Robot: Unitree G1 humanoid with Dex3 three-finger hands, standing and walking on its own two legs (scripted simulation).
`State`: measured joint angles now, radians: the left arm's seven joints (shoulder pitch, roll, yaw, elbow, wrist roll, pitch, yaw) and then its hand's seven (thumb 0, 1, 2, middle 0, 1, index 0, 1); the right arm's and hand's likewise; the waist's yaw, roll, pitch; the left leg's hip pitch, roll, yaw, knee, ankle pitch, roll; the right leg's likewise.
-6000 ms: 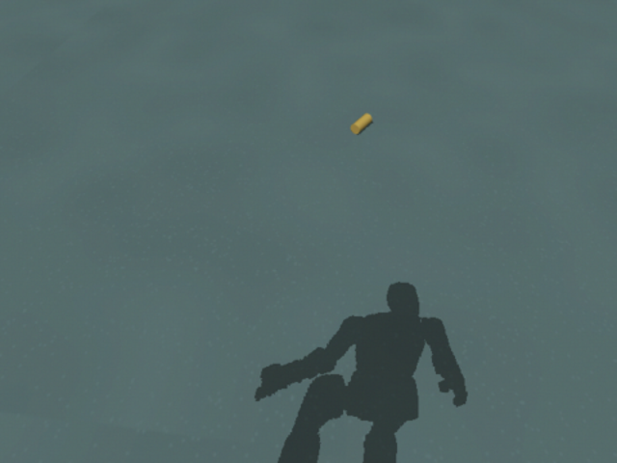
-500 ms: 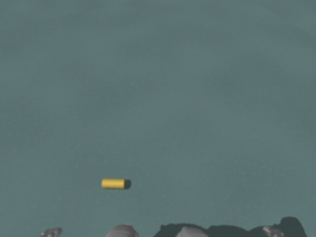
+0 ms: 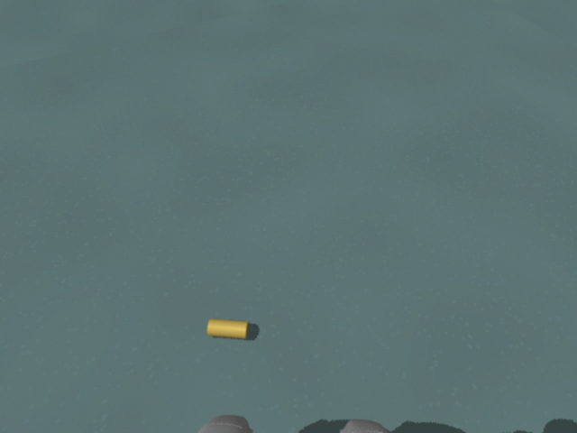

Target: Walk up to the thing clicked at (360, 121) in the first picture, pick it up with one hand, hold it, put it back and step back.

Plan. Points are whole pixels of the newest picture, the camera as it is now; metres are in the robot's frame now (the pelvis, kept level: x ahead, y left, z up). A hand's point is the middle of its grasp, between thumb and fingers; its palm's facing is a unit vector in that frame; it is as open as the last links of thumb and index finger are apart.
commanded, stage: walk up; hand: left
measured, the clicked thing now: (228, 328) +0.46 +0.24 -0.73
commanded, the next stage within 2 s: stand in 1.42 s
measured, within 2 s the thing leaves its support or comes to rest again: neither
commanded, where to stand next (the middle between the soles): +0.10 +0.03 m, yaw -3 degrees
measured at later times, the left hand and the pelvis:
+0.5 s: hand (106, 407) +0.15 +0.29 -0.14, palm faces -0.04 -0.93 -0.37, open 7.4 cm; pelvis +0.04 +0.03 +0.01, yaw -2 degrees
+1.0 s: hand (109, 426) +0.12 +0.28 -0.13, palm faces -0.07 -0.93 -0.36, open 7.4 cm; pelvis +0.03 +0.03 +0.02, yaw -2 degrees
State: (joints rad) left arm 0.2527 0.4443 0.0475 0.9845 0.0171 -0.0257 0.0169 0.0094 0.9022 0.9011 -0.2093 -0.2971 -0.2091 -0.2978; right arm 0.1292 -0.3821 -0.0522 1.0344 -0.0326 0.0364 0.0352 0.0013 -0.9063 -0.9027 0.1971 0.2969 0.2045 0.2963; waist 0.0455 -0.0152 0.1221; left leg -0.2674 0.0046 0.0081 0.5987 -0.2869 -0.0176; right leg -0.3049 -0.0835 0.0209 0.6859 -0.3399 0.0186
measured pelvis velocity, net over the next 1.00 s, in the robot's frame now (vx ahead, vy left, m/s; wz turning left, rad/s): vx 0.03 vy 0.03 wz -0.04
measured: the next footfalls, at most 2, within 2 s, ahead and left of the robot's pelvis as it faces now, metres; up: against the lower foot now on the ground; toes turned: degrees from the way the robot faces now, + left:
none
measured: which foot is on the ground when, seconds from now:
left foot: down 0.00-1.00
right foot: down 0.00-1.00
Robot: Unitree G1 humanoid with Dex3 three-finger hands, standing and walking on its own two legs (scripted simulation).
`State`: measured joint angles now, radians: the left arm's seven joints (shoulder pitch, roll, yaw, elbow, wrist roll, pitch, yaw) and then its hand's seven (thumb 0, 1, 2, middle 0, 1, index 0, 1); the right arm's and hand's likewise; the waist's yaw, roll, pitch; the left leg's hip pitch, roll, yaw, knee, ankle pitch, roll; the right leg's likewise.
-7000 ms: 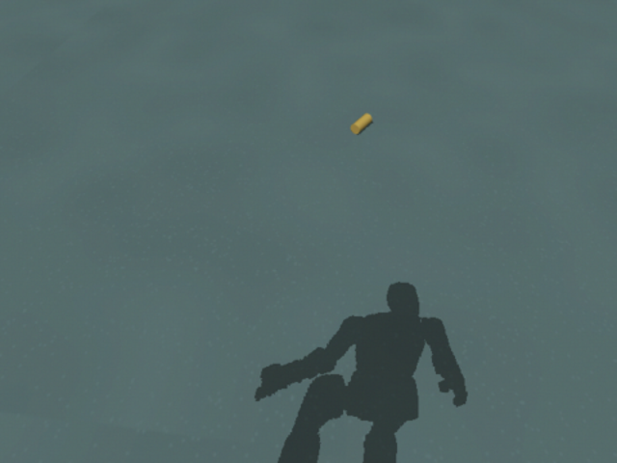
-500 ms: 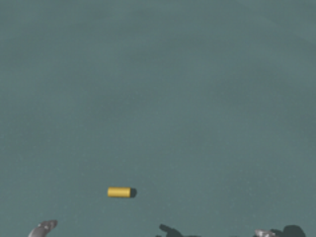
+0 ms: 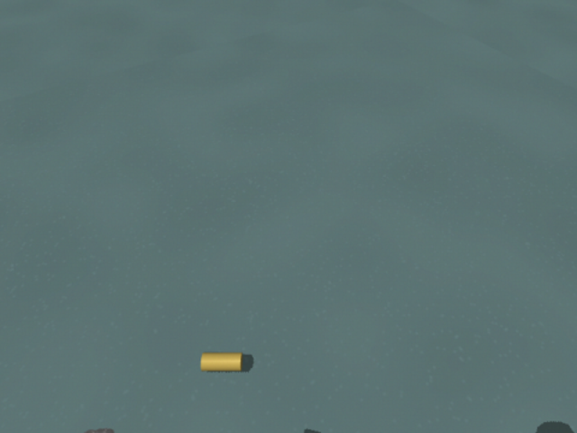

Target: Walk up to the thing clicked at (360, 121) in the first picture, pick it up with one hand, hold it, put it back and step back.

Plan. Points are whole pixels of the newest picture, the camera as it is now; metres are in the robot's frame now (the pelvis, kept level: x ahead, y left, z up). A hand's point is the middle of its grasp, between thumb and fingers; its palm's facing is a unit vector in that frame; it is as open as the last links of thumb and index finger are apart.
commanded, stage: walk up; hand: left
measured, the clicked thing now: (222, 361) +0.42 +0.23 -0.75
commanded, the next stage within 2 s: stand in 0.42 s
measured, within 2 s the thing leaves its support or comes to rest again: neither
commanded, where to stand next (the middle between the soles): +0.07 +0.01 m, yaw +0 degrees
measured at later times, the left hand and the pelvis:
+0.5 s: hand out of the picture +0.10 +0.26 -0.15, palm faces -0.02 -0.94 -0.35, open 7.4 cm; pelvis +0.01 +0.00 +0.00, yaw +0 degrees
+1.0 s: hand out of the picture +0.07 +0.25 -0.16, palm faces -0.02 -0.94 -0.33, open 7.4 cm; pelvis +0.00 +0.00 +0.00, yaw +0 degrees
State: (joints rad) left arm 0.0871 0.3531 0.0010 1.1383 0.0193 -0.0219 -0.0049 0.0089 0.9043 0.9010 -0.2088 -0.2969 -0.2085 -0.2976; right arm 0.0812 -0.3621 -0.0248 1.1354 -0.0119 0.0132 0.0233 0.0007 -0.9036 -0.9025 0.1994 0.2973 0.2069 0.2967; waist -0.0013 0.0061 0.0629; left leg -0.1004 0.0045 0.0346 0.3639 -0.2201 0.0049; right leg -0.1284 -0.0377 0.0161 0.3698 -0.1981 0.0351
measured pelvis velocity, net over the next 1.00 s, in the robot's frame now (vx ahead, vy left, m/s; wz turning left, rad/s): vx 0.00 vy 0.00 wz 0.01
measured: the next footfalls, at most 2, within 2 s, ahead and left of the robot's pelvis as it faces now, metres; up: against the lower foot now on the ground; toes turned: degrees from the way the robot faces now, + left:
none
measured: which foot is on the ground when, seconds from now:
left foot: down 0.00-1.00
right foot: down 0.00-1.00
